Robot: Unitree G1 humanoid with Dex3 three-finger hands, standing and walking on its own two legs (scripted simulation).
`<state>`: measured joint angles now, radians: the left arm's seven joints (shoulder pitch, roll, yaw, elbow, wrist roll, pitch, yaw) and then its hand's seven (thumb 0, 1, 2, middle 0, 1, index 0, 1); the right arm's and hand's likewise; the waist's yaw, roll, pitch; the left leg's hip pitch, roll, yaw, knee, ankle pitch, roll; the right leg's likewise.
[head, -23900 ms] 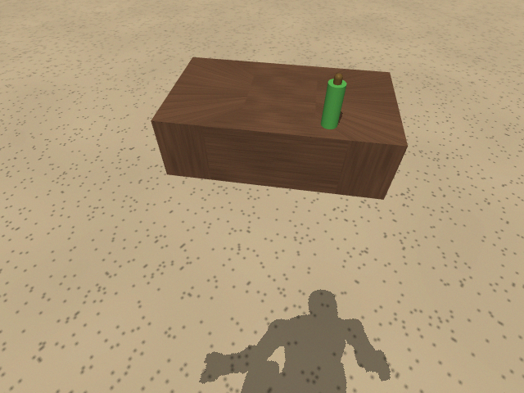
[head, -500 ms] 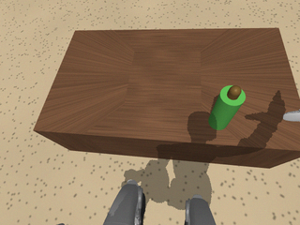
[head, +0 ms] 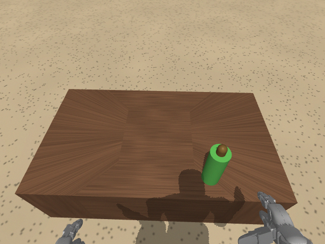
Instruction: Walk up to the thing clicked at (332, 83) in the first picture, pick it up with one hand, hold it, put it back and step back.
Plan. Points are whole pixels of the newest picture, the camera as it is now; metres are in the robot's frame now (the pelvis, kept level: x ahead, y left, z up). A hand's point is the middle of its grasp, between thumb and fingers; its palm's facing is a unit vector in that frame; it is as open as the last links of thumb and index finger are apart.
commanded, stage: home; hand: right
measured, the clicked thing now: (216, 163) +0.47 -0.19 -0.24
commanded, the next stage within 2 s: none
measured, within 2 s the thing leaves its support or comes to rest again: neither
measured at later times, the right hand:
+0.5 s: hand out of the picture +0.16 -0.17 -0.05, palm faces +0.06 +0.98 -0.21, open 17.6 cm
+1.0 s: hand out of the picture +0.15 -0.17 -0.06, palm faces +0.05 +0.98 -0.21, open 17.7 cm
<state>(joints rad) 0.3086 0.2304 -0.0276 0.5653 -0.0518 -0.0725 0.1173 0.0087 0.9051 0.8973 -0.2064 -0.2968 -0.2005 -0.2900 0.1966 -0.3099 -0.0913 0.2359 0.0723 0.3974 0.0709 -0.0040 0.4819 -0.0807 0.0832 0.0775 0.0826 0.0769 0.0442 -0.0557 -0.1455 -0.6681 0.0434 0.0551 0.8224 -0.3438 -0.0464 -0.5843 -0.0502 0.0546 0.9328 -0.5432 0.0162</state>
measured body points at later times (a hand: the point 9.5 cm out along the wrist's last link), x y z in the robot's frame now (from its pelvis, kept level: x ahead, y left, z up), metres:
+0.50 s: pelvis -0.01 +0.02 -0.01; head +0.01 +0.01 +0.44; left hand +0.17 +0.26 -0.07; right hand +0.15 -0.22 -0.03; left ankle +0.03 +0.16 -0.69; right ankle -0.05 -0.12 -0.69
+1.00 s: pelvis -0.01 +0.01 -0.01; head +0.01 +0.01 +0.44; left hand +0.16 +0.25 -0.08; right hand +0.14 -0.22 -0.04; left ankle +0.03 +0.16 -0.69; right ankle -0.05 -0.12 -0.69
